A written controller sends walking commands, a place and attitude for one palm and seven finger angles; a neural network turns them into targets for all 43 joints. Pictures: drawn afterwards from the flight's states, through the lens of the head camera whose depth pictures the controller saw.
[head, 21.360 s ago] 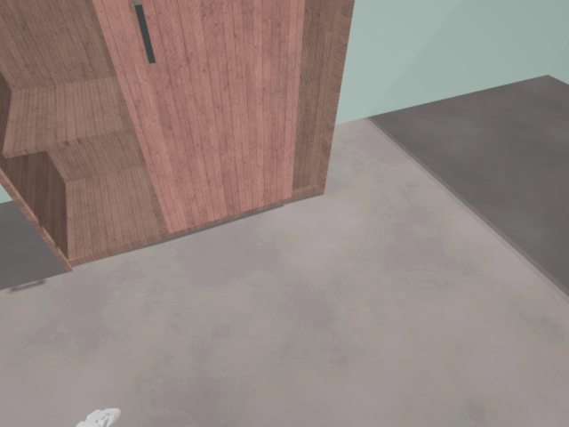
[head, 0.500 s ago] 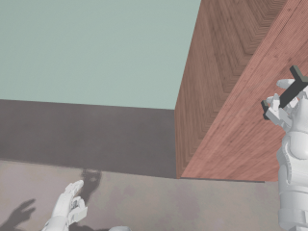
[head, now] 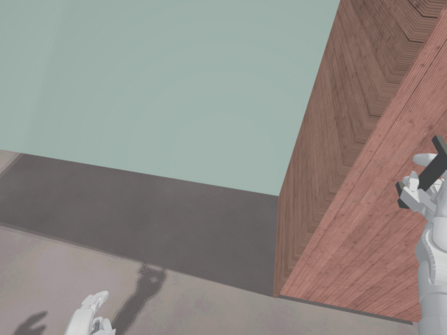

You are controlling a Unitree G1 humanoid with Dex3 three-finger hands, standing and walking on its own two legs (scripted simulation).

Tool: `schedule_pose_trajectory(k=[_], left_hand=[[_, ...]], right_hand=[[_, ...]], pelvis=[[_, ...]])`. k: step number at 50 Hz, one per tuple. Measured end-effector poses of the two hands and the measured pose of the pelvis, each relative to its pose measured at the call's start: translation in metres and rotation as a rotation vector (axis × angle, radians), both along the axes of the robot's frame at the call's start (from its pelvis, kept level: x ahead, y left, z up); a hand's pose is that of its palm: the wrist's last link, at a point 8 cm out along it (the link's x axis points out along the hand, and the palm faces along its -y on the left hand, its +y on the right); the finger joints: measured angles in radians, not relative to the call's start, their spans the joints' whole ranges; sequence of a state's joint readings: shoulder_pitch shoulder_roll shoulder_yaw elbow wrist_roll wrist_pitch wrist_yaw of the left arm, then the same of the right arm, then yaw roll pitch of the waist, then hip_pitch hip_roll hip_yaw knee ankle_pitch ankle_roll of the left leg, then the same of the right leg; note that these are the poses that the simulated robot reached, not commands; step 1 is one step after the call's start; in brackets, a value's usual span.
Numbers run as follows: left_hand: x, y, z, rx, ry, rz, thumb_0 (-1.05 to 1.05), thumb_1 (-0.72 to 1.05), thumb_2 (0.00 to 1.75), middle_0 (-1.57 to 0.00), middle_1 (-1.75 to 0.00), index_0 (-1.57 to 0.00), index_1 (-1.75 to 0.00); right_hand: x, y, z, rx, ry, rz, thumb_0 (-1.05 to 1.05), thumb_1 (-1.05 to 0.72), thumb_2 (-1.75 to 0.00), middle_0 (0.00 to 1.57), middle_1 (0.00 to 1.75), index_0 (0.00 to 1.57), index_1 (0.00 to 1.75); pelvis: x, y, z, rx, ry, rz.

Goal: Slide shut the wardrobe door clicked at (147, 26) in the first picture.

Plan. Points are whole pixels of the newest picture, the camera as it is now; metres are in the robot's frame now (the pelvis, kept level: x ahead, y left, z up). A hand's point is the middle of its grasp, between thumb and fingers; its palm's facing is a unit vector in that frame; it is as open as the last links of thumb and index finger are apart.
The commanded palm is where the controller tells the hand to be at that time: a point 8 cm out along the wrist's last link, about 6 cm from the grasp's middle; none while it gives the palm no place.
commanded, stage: stop walking and hold the door there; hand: right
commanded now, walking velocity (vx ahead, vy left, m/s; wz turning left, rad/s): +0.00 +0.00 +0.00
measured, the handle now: (420, 173) +0.40 -0.32 +0.12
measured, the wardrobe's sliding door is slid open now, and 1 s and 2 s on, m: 0.00 0.00 0.00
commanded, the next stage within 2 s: loosen the grip on the handle in 2.00 s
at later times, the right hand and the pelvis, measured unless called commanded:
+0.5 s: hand (409, 192) +0.36 -0.29 +0.11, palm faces +0.41 +0.88 -0.23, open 5.7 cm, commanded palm +0.32 -0.32 +0.11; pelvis -0.01 -0.03 +0.00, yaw +1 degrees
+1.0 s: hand (413, 194) +0.35 -0.29 +0.11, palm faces +0.29 +0.94 -0.20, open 5.7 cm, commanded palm +0.32 -0.32 +0.11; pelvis -0.05 -0.09 +0.00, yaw -1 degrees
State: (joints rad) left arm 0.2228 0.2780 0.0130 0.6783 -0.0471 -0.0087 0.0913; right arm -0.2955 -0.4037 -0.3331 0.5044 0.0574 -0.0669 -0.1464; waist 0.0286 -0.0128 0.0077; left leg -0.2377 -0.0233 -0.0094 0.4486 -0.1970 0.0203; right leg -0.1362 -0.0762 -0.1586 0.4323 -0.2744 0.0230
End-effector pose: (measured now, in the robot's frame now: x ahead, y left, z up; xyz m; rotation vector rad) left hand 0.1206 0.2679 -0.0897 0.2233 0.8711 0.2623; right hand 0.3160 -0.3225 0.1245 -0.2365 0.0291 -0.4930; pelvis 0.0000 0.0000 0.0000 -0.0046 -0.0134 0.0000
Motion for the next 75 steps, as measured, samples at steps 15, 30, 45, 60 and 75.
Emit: schedule_pose_trajectory(k=[15, 30, 45, 60, 75], left_hand=[[-0.031, -0.041, -0.017, -0.049, 0.055, 0.017, 0.01, 0.91, 0.9, -0.2, -0.3, -0.21, -0.3], [-0.006, -0.058, -0.018, -0.065, 0.022, -0.019, 0.01, 0.91, 0.9, -0.2, -0.3, -0.21, -0.3], [-0.02, -0.074, -0.014, 0.017, 0.062, -0.024, 0.01, 0.91, 0.9, -0.2, -0.3, -0.2, -0.3], [-0.061, -0.161, -0.027, -0.121, 0.128, -0.138, 0.01, 0.91, 0.9, -0.2, -0.3, -0.21, -0.3], [-0.035, -0.11, -0.022, -0.067, 0.041, -0.12, 0.01, 0.91, 0.9, -0.2, -0.3, -0.21, -0.3]], right_hand=[[0.0, -0.004, -0.001, -0.006, -0.011, 0.057, -0.03, -0.74, -0.8, 0.39, 1.34, 0.33, 1.4], [0.001, -0.005, -0.002, -0.017, -0.027, 0.077, -0.04, -0.73, -0.82, 0.4, 1.37, 0.32, 1.4], [0.001, -0.014, -0.003, 0.007, -0.038, 0.184, -0.03, -0.73, -0.78, 0.42, 1.37, 0.35, 1.4], [0.0, -0.015, 0.0, 0.056, 0.003, 0.232, -0.01, -0.75, -0.78, 0.34, 1.35, 0.32, 1.4], [-0.001, -0.009, 0.001, 0.033, 0.014, 0.166, -0.02, -0.77, -0.81, 0.32, 1.32, 0.27, 1.4]], pelvis=[[-0.007, -0.025, -0.002, -0.003, 0.006, 0.015], [-0.004, -0.034, -0.003, -0.001, 0.016, 0.013], [-0.04, -0.075, -0.01, -0.006, 0.011, -0.031], [-0.05, -0.099, 0.002, 0.021, -0.02, -0.008], [-0.049, -0.076, -0.002, -0.012, -0.006, 0.012]])
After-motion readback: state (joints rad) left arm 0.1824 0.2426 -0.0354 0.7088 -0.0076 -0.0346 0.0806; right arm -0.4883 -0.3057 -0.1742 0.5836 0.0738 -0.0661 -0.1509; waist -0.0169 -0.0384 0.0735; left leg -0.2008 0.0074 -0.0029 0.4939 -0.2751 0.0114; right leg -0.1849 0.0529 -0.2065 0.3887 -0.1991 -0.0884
